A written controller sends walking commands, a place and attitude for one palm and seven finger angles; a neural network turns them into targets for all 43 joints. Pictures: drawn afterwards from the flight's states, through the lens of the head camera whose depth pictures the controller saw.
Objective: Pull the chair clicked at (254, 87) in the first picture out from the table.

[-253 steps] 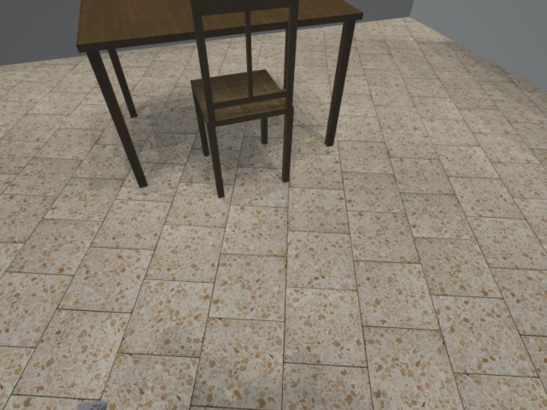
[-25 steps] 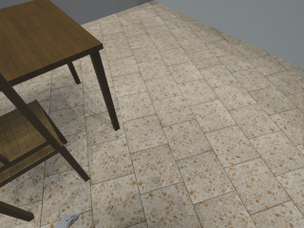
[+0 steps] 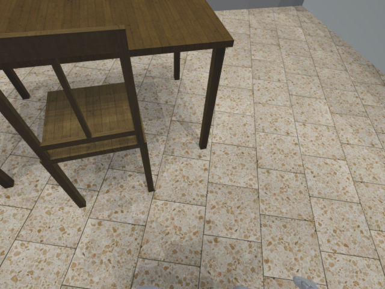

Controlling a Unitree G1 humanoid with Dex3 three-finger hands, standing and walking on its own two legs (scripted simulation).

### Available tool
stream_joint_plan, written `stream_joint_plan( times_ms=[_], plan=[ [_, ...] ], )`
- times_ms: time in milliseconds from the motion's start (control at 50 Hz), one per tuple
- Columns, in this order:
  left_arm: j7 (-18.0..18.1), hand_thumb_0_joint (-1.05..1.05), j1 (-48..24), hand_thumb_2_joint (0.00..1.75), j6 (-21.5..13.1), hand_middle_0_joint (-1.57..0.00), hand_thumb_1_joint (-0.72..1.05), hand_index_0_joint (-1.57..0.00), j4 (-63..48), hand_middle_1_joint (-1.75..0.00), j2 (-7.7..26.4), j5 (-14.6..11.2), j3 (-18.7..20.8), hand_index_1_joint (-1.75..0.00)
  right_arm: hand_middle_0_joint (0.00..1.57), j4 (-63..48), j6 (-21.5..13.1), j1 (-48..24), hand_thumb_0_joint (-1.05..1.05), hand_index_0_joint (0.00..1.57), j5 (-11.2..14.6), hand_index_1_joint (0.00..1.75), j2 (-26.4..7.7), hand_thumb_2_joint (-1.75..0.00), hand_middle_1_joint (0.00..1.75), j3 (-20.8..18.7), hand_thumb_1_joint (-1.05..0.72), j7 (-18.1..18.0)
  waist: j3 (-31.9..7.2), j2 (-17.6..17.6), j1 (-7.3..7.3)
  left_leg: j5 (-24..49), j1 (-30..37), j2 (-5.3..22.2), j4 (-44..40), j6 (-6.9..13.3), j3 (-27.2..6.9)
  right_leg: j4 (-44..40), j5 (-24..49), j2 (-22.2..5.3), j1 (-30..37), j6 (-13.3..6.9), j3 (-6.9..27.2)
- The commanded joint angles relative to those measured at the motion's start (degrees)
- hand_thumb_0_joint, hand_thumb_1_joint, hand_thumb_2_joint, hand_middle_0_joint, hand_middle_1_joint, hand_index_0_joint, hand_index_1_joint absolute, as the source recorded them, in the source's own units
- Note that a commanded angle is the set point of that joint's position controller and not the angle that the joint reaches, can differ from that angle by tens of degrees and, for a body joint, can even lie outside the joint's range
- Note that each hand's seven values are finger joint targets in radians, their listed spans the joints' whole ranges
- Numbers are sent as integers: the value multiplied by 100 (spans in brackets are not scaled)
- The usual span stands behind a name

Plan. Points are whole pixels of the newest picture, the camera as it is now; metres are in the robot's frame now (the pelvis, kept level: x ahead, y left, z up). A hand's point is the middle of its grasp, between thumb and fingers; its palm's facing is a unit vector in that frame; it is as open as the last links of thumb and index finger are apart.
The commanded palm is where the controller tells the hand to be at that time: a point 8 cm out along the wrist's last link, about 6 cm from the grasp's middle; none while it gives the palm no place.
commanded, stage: turn to face it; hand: left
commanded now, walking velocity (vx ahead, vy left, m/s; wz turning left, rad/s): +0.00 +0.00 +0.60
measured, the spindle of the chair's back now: (73, 103) +0.59 +0.41 -0.05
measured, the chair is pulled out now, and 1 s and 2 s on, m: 0.00 0.00 0.00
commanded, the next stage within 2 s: take the last steps up to it in 0.54 s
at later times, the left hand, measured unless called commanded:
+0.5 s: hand out of the picture +0.05 +0.18 -0.12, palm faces +0.27 -0.92 -0.29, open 7.4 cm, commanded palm none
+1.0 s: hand out of the picture -0.11 +0.20 -0.16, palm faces +0.44 -0.87 -0.21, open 7.4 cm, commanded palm none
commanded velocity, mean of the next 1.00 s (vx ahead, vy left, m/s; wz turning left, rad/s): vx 0.11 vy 0.00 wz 0.25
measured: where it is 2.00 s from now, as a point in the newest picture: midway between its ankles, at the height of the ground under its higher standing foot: (170, 277)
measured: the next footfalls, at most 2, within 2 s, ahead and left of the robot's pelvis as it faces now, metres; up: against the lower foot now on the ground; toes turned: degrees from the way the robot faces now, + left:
right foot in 0.38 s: +0.06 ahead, -0.13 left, +0.00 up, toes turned +11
left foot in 0.82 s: -0.06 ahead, +0.10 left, +0.00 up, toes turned +26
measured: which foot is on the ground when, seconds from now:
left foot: down 0.00-0.38, up 0.40-0.80, down 0.82-1.00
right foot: up 0.00-0.36, down 0.38-0.82, up 0.84-1.00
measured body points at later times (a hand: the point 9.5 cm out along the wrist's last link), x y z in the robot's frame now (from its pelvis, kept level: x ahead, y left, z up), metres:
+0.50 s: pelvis -0.01 -0.04 +0.01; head +0.01 -0.07 +0.46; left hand +0.04 +0.23 -0.10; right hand +0.11 -0.27 -0.15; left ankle -0.05 +0.09 -0.66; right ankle +0.02 -0.13 -0.72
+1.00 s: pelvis -0.02 +0.01 +0.02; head -0.03 +0.03 +0.47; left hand -0.14 +0.24 -0.14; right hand +0.09 -0.19 -0.12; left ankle -0.10 +0.08 -0.72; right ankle +0.05 -0.10 -0.65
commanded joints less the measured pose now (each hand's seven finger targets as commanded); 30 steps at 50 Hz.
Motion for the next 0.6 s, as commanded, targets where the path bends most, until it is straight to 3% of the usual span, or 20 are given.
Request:
stream_joint_plan(
  times_ms=[0, 40, 60, 140, 200, 280, 320, 340, 360, 380, 400, 440, 460, 520, 580],
  plan=[
    [-46, 0, -531, 90, -217, -20, 90, -20, -646, -30, 419, -32, 124, -30, 20, -267, -88, 290, 0, 20, -28, 30, -1176, -90, 30, -273, -90, -218, -626, 1251, -288, 3455, 931, 1424, -1587, 779, -1704, 1171, 442, 174, -1068, 45, 645],
    [-70, 0, -319, 90, -211, -20, 90, -20, -554, -30, 402, -27, 121, -30, 20, -330, -107, 145, 0, 20, -20, 30, -1148, -90, 30, -254, -90, -206, -743, 1141, -189, 3111, 880, 1228, -1667, 727, -1544, 904, 672, 254, -839, 72, 626],
    [-64, 0, -324, 90, -201, -20, 90, -20, -550, -30, 405, -25, 119, -30, 20, -315, -105, 182, 0, 20, -14, 30, -1128, -90, 30, -259, -90, -202, -747, 1123, -220, 2959, 903, 1182, -1709, 736, -1575, 748, 727, 298, -785, 82, 626],
    [-31, 0, -622, 90, -220, -20, 90, -20, -678, -30, 368, -35, 87, -30, 20, -232, -70, 483, 0, 20, -28, 30, -1137, -90, 30, -283, -90, -202, -768, 968, -368, 2857, 1148, 1224, -1718, 889, -2076, 146, 584, 458, -781, 76, 700],
    [-5, 0, -716, 90, -245, -20, 90, -20, -765, -30, 294, -54, 51, -30, 20, -216, -41, 547, 0, 20, -45, 30, -1148, -90, 30, -310, -90, -203, -877, 1087, -397, 3095, 1221, 1192, -1551, 935, -2316, -441, 463, 599, -546, 36, 715],
    [28, 0, -439, 90, -288, -20, 90, -20, -724, -30, 254, -88, 31, -30, 20, -260, -1, 404, 0, 20, -53, 30, -1114, -90, 30, -319, -90, -197, -867, 1171, -250, 3208, 717, 1021, -1373, 828, -2518, -1510, 711, 857, 369, -97, 625],
    [58, 0, -57, 90, -357, -20, 90, -20, -642, -30, 360, -84, 47, -30, 20, -272, 7, 294, 0, 20, 2, 30, -995, -90, 30, -295, -90, -180, -937, 1032, -35, 2750, 135, 790, -1006, 560, -2426, -2788, 1641, 824, 1352, -144, 650],
    [83, 0, 121, 90, -425, -20, 90, -20, -616, -30, 569, -45, 84, -30, 20, -283, -6, 375, 0, 20, 43, 30, -775, -90, 30, -263, -90, -156, -1029, 387, 38, 1854, -453, 442, -479, 231, -2136, -3546, 2044, 309, 2087, -263, 1105],
    [122, 0, 168, 90, -472, -20, 90, -20, -608, -30, 1061, 49, 182, -30, 20, -371, -18, 477, 0, 20, 83, 30, -389, -90, 30, -201, -90, -130, -960, -1167, 16, -356, -1484, -429, 701, -253, -998, -3897, 2626, -1221, 2500, -852, 2628],
    [98, 0, 109, 90, -446, -20, 90, -20, -688, -30, 1138, 15, 168, -30, 20, -415, 35, 429, 0, 20, 13, 30, -611, -90, 30, -267, -90, -157, -934, -1146, 64, -1427, -1383, -389, 1801, -307, -935, -3956, 2886, -1831, 1741, -1398, 2771],
    [111, 0, -95, 90, -441, -20, 90, -20, -712, -30, 944, 11, 163, -30, 20, -319, 105, 294, 0, 20, -12, 30, -653, -90, 30, -296, -90, -141, -655, -1024, 14, -1262, -1266, -248, 2517, -278, -1070, -4038, 2592, -1553, 1126, -1487, 2650],
    [97, 0, -632, 90, -431, -20, 90, -20, -791, -30, 610, 2, 67, -30, 20, -74, 169, 501, 0, 20, -20, 30, -568, -90, 30, -278, -90, -79, -246, -442, -289, -504, -1281, -62, 3136, -336, -898, -3928, 2457, -931, 811, -1316, 1670],
    [85, 0, -661, 90, -453, -20, 90, -20, -806, -30, 510, 8, 37, -30, 20, 5, 176, 622, 0, 20, -25, 30, -517, -90, 30, -249, -90, -58, -244, -493, -324, -270, -1241, -47, 3189, -375, -791, -3890, 2532, -747, 801, -1237, 1344],
    [87, 0, -396, 90, -475, -20, 90, -20, -670, -30, 503, 30, 42, -30, 20, 63, 179, 569, 0, 20, -4, 30, -455, -90, 30, -211, -90, -53, -318, -660, -209, -233, -1138, 13, 2708, -467, -591, -3925, 2590, -714, 1059, -1253, 1020],
    [74, 0, -33, 90, -460, -20, 90, -20, -471, -30, 646, 61, 84, -30, 20, 44, 164, 267, 0, 20, 7, 30, -373, -90, 30, -152, -90, -70, -348, -701, -13, -551, -953, 38, 1832, -488, -407, -3818, 2966, -826, 1356, -1354, 980]
  ],
)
